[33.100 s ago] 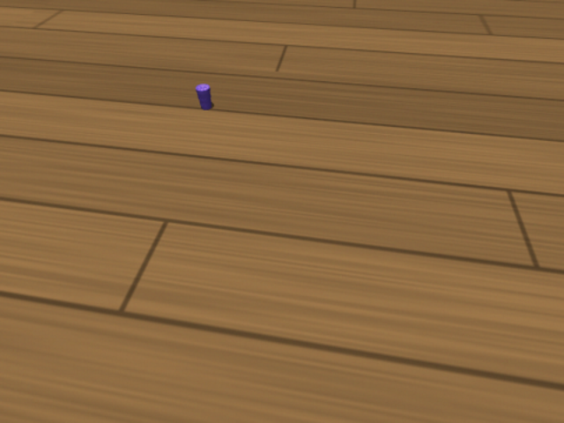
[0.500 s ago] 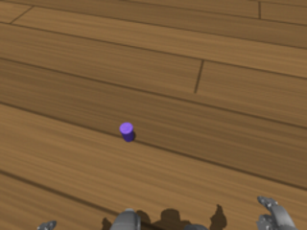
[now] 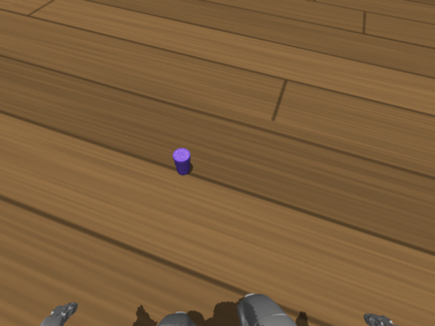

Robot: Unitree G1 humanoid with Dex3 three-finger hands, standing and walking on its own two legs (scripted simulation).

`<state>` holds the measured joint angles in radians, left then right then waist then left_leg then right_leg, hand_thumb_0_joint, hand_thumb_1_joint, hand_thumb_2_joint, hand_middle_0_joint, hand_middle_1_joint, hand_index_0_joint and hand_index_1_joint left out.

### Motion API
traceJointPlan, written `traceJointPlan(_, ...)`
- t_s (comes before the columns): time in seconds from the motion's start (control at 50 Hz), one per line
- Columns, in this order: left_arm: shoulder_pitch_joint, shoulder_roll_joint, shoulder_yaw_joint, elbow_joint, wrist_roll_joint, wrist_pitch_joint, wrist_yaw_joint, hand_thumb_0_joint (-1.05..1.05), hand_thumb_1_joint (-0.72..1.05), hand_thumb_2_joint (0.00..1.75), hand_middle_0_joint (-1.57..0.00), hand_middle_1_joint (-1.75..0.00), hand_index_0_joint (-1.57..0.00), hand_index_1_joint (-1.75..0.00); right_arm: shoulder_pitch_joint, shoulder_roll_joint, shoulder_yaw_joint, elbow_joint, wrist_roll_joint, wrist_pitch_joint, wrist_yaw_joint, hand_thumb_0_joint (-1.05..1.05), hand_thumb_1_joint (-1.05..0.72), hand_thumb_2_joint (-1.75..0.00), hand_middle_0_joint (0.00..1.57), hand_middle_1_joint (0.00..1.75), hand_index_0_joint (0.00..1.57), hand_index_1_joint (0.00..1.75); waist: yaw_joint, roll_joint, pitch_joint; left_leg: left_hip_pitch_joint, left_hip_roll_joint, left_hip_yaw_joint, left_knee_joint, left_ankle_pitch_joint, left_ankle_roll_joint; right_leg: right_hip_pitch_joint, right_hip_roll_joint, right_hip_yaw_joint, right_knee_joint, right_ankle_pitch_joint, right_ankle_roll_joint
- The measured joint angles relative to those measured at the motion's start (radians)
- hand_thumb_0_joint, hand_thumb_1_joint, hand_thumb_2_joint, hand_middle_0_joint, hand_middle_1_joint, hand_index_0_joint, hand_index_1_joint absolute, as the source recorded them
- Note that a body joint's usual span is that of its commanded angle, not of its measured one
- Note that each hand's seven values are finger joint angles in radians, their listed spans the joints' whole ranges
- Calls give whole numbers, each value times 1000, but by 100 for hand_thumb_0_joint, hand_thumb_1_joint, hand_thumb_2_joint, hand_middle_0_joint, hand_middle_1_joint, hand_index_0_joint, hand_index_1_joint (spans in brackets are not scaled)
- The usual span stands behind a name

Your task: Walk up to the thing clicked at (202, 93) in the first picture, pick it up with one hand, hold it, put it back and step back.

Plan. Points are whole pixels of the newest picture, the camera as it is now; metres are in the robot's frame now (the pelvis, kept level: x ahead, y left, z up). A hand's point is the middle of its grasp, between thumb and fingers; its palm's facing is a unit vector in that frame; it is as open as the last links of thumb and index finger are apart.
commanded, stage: step back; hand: left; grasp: from the side
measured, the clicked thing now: (182, 162) +0.92 +0.18 -0.69
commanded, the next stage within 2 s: stand in 1.36 s
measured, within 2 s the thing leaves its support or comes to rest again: neither
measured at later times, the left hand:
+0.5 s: hand out of the picture -0.08 +0.25 -0.14, palm faces +0.04 -0.90 -0.43, open 7.4 cm
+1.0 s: hand out of the picture -0.10 +0.24 -0.15, palm faces +0.06 -0.94 -0.33, open 7.4 cm
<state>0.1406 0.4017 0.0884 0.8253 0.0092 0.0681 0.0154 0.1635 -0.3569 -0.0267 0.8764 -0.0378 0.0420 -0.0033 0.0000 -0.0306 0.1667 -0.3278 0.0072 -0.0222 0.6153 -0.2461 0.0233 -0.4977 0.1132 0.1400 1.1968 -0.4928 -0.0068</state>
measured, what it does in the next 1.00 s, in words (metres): walks backwards: right foot, then left foot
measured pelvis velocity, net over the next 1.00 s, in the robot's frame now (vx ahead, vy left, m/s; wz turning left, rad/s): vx -0.15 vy -0.02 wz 0.04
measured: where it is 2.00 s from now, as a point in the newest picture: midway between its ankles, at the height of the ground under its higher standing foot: outside the picture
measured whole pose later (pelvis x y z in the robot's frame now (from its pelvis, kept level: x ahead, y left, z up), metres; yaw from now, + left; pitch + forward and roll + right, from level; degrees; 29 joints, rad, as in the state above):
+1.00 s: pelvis -0.15 -0.02 +0.01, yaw +2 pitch -2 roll +0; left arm 0.18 0.35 0.05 1.04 0.02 -0.01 -0.02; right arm 0.19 -0.36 -0.04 1.05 -0.04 -0.02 0.01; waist 0.01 -0.02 0.05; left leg -0.22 0.00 -0.01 0.54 -0.28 0.00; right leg -0.25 -0.02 -0.02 0.56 -0.29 -0.01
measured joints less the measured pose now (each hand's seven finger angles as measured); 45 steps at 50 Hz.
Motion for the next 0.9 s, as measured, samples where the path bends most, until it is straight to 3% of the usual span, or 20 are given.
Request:
traceJointPlan(0.1, 41, 3, -2, 25, 6, -4, -10, 1, 91, 90, -20, -30, -20, -30, -43, -14, -7, -42, 1, -5, -3, 1, -90, -90, 20, 30, 21, 30, 12, 7, -5, -56, 33, 24, -12, 58, -8, 157, -54, -39, -210, -25, 29)
traceJointPlan(0.16, 56, -1, -8, 47, 8, -14, -15, 1, 91, 90, -20, -30, -20, -30, -73, -34, -8, -59, 7, 5, -1, 1, -90, -90, 20, 30, 21, 30, 22, 21, -6, -108, 55, 39, 16, 82, -30, 270, -92, -90, -475, 37, 14)
traceJointPlan(0.2, 55, -29, -10, 73, 18, -24, -15, 1, 91, 90, -20, -30, -20, -30, -92, -61, -16, -53, 15, 15, -2, 1, -90, -90, 20, 30, 21, 30, 12, 86, 8, -140, 85, -3, 52, 80, -29, 301, -58, -129, -553, 89, -1)
traceJointPlan(0.22, 61, -38, -14, 77, 24, -23, -19, 1, 91, 90, -20, -30, -20, -30, -89, -63, -22, -44, 20, 20, -8, 1, -90, -90, 20, 30, 21, 30, 11, 97, 3, -158, 63, -38, 89, -10, -25, 289, -56, -138, -542, 94, -8)
traceJointPlan(0.26, 86, -41, -19, 74, 29, -23, -22, 1, 91, 90, -20, -30, -20, -30, -69, -52, -25, -27, 26, 31, -16, 1, -91, -90, 20, 30, 21, 30, 36, 64, -19, -196, -21, -82, 257, -174, -29, 257, -87, -114, -523, 104, -20)
traceJointPlan(0.3, 100, -47, -22, 77, 31, -25, -17, 1, 91, 90, -21, -30, -20, -30, -44, -53, -22, -16, 32, 26, -16, 1, -91, -90, 20, 30, 21, 30, 39, 51, -32, -211, -81, -108, 401, -202, -26, 246, -111, -108, -541, 132, -19)
traceJointPlan(0.34, 103, -50, -20, 77, 35, -30, -13, 1, 90, 90, -21, -30, -20, -30, -17, -55, -20, -7, 31, 16, -15, 1, -91, -90, 20, 30, 21, 30, 34, 48, -42, -194, -100, -103, 458, -199, -30, 233, -125, -114, -554, 153, -18)
traceJointPlan(0.4, 95, -44, -16, 63, 42, -45, -13, 1, 90, 90, -21, -30, -21, -30, 26, -56, -20, 18, 22, 10, -9, 1, -91, -90, 20, 30, 21, 30, 31, 54, -54, -108, -75, -72, 372, -213, -39, 213, -133, -138, -554, 170, -20)
traceJointPlan(0.46, 77, -29, -13, 51, 39, -53, -16, 1, 90, 90, -21, -30, -21, -30, 59, -46, -22, 56, 13, 4, 2, 1, -91, -90, 20, 30, 21, 30, 25, 51, -68, 19, -33, -24, 136, -228, -32, 190, -144, -172, -529, 168, -20)
traceJointPlan(0.5, 61, -14, -13, 54, 34, -51, -17, 1, 90, 90, -21, -30, -20, -30, 65, -27, -28, 87, 8, -9, 4, 1, -91, -90, 20, 30, 21, 30, 23, 22, -62, 91, -44, -4, -17, -92, -27, 175, -170, -174, -491, 157, -11)
traceJointPlan(0.56, 61, -14, -15, 91, 19, -45, -21, 1, 90, 90, -20, -30, -20, -30, 73, -4, -19, 110, 2, -24, 14, 1, -91, -90, 20, 30, 21, 30, 18, 5, -84, 93, -47, 4, -29, -59, -10, 167, -153, -141, -459, 52, -13)
traceJointPlan(0.6, 68, -12, -16, 114, 12, -47, -29, 1, 91, 90, -20, -30, -20, -30, 73, 7, -9, 114, -1, -32, 18, 1, -91, -90, 20, 30, 21, 30, 11, 6, -100, 94, -33, 5, -38, -54, -6, 176, -136, -137, -461, 36, -16)
traceJointPlan(0.68, 75, -25, -15, 158, 15, -69, -33, 1, 91, 90, -20, -30, -20, -30, 50, 14, 0, 121, 7, -33, 22, 1, -90, -90, 20, 30, 21, 30, 7, 35, -107, 88, 10, -13, -11, -70, -34, 239, -100, -165, -601, 219, -22)
traceJointPlan(0.74, 79, -42, -21, 177, 26, -78, -33, 1, 91, 90, -20, -30, -20, -30, 42, 14, -3, 128, 11, -26, 22, 1, -90, -90, 20, 30, 21, 30, 14, 40, -128, 53, -13, -46, 68, -188, -22, 238, -98, -173, -620, 210, -40)
traceJointPlan(0.82, 63, -68, -25, 186, 29, -90, -31, 1, 90, 90, -21, -30, -20, -30, 43, -12, -14, 134, 14, -39, 20, 1, -91, -90, 20, 30, 21, 30, 27, 49, -124, 29, -20, -36, 107, -199, -14, 244, -115, -183, -656, 245, -34)
traceJointPlan(0.86, 53, -71, -27, 189, 29, -87, -33, 1, 90, 90, -21, -30, -20, -30, 49, -20, -19, 142, 12, -47, 19, 1, -91, -90, 20, 30, 21, 30, 28, 48, -124, 54, -7, -17, 25, -168, -12, 243, -125, -191, -655, 241, -21)
traceJointPlan(0.9, 43, -66, -31, 191, 25, -79, -34, 1, 90, 90, -21, -30, -20, -30, 48, -20, -25, 154, 5, -54, 15, 1, -91, -90, 20, 30, 21, 30, 23, 36, -118, 86, -13, -7, -65, -44, -18, 233, -142, -191, -628, 225, -6)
